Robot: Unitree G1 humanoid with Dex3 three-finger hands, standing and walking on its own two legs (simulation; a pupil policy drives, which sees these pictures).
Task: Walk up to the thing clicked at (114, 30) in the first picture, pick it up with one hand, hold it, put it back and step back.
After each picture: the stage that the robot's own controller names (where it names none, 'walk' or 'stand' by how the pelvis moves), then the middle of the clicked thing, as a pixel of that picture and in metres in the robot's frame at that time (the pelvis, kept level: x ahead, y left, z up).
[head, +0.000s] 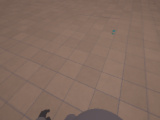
stand; (113, 32) +2.30 -0.69 -0.72
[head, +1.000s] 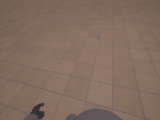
walk; (98, 37) +2.23 -0.15 -0.69
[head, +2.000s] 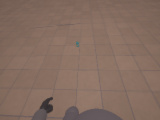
walk; (77, 44) +1.57 +0.29 -0.71
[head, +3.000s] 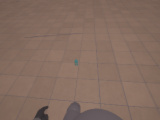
walk; (76, 62) +1.04 +0.29 -0.72
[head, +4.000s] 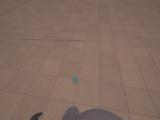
walk; (74, 80) +0.64 +0.21 -0.70
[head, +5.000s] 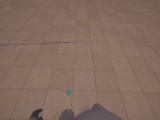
walk; (68, 92) +0.41 +0.19 -0.71
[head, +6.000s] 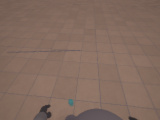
stand; (71, 102) +0.34 +0.20 -0.72
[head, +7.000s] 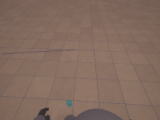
stand; (69, 103) +0.31 +0.22 -0.72
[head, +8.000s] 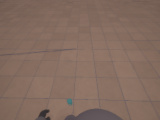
stand; (69, 102) +0.33 +0.22 -0.73
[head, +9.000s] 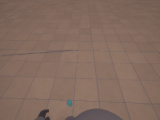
stand; (69, 103) +0.32 +0.22 -0.73
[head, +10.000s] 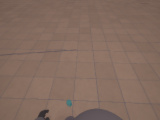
stand; (69, 103) +0.32 +0.22 -0.73
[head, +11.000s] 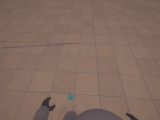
go down; (70, 96) +0.34 +0.21 -0.72
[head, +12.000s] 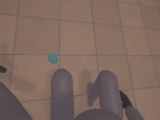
go down; (53, 59) +0.42 +0.24 -0.29
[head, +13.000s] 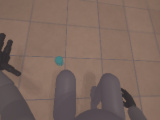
close in; (59, 61) +0.42 +0.24 -0.30
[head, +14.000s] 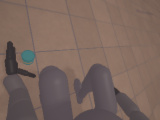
close in; (28, 58) +0.40 +0.28 -0.22
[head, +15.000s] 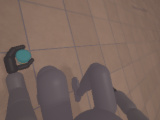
close; (23, 57) +0.39 +0.28 -0.22
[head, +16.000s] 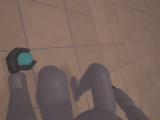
lift; (25, 60) +0.37 +0.27 -0.23
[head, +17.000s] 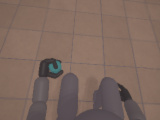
lift; (56, 69) +0.32 +0.24 -0.05
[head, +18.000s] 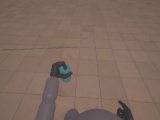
hold; (65, 73) +0.33 +0.16 +0.04
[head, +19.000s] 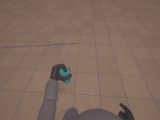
hold; (65, 75) +0.33 +0.17 +0.00
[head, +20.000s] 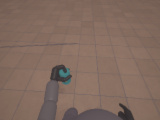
hold; (65, 76) +0.32 +0.17 +0.00
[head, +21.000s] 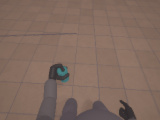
crouch; (63, 74) +0.34 +0.18 -0.04
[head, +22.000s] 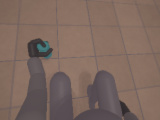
lower; (45, 50) +0.47 +0.25 -0.09
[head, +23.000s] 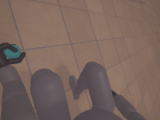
lower; (14, 55) +0.42 +0.29 -0.23
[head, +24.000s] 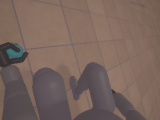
lower; (16, 54) +0.41 +0.29 -0.23
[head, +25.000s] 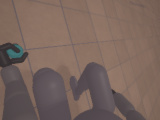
lower; (16, 54) +0.41 +0.29 -0.23
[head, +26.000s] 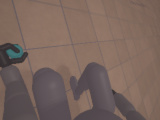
lower; (16, 54) +0.41 +0.29 -0.23
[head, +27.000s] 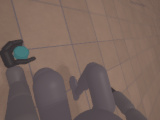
open; (20, 55) +0.41 +0.28 -0.23
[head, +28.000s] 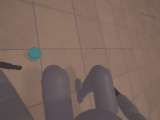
stand; (34, 55) +0.40 +0.27 -0.23
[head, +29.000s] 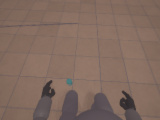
stand; (69, 82) +0.39 +0.19 -0.56
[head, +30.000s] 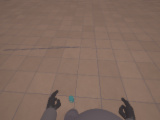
stand; (71, 99) +0.37 +0.18 -0.67
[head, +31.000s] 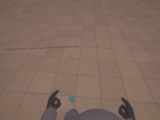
stand; (71, 99) +0.36 +0.18 -0.67
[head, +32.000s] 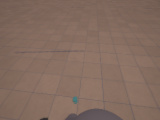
stand; (75, 100) +0.40 +0.17 -0.72
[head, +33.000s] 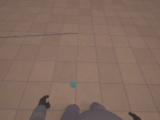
walk; (73, 85) +0.43 +0.15 -0.70
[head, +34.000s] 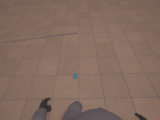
walk; (75, 76) +0.61 +0.21 -0.70
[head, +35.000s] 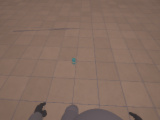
stand; (73, 61) +0.95 +0.27 -0.70
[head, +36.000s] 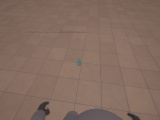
stand; (79, 62) +1.00 +0.18 -0.72
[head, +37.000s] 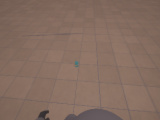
stand; (76, 64) +1.00 +0.22 -0.73
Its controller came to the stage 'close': yes
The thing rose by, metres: 0.71
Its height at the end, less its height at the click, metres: +0.00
